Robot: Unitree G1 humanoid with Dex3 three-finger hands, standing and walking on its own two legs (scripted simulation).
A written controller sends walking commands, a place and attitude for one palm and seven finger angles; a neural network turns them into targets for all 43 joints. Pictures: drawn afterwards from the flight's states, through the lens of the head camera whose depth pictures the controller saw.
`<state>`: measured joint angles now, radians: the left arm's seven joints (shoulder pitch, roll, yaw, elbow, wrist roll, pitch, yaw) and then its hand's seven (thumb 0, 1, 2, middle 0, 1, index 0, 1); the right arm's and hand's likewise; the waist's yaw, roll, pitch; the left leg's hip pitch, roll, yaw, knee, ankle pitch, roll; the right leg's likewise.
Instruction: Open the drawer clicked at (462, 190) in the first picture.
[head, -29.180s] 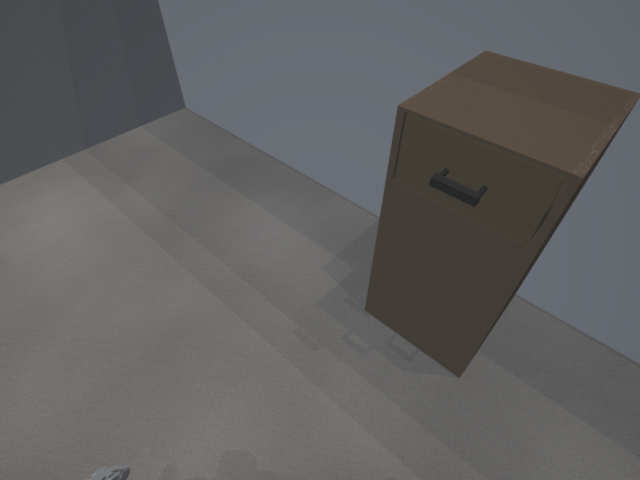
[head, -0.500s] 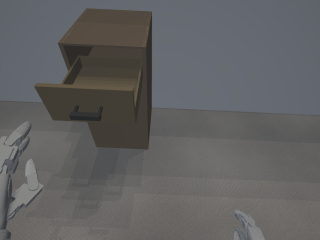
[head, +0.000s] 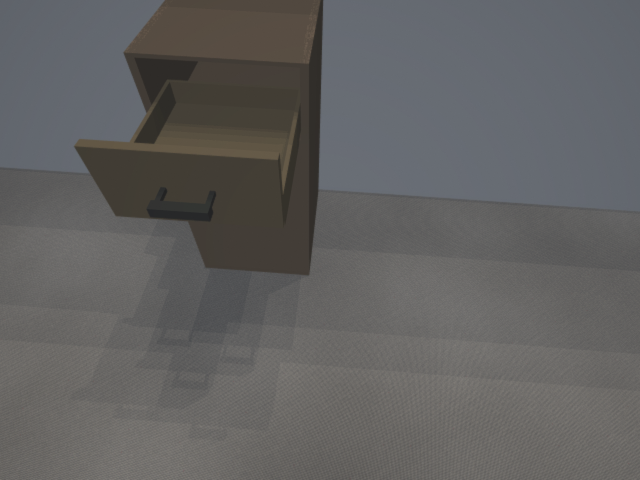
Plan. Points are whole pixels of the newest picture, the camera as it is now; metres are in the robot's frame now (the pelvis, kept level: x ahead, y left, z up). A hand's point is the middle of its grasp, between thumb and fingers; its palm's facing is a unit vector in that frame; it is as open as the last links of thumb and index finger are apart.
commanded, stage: let the arm hang, fingers relaxed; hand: left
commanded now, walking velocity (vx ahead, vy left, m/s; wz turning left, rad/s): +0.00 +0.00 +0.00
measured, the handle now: (183, 202) +0.55 +0.29 -0.05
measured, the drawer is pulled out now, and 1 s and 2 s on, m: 0.29 0.29 0.29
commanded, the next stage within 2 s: look to check the result in 0.62 s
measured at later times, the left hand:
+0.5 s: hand out of the picture +0.02 +0.19 -0.17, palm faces +0.01 -0.98 -0.20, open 7.3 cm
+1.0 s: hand out of the picture +0.02 +0.18 -0.17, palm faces +0.00 -0.98 -0.21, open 7.4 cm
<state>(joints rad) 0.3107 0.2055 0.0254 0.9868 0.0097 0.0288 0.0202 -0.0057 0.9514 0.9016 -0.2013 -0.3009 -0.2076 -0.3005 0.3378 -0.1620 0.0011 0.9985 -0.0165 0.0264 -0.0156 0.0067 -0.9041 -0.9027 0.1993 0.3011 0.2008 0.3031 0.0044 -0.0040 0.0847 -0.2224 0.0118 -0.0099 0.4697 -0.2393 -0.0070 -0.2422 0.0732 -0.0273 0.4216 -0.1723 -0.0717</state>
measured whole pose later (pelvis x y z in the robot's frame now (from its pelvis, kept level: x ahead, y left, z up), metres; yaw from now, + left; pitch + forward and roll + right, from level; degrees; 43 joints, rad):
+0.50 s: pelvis +0.01 +0.01 +0.00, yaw -1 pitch -2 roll +0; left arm 0.26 0.14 0.02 1.12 0.01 0.00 0.04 0.01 0.92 0.90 -0.20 -0.30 -0.20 -0.30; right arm 0.31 -0.12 0.00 1.09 -0.01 0.00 -0.03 0.00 -0.90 -0.90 0.20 0.30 0.20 0.30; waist -0.01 0.01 0.05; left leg -0.15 -0.01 0.02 0.40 -0.22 0.01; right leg -0.20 0.06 0.01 0.40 -0.17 -0.05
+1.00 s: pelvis +0.02 +0.01 +0.00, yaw -2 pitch -1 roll +0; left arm 0.27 0.14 0.02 1.14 0.01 0.00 0.04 0.00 0.91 0.90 -0.20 -0.30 -0.20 -0.30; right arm 0.31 -0.13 -0.01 1.11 -0.01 0.00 -0.04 0.00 -0.91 -0.90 0.20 0.30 0.20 0.30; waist -0.01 0.02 0.06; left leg -0.13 0.00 0.03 0.39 -0.23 0.01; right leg -0.19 0.06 0.01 0.39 -0.18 -0.06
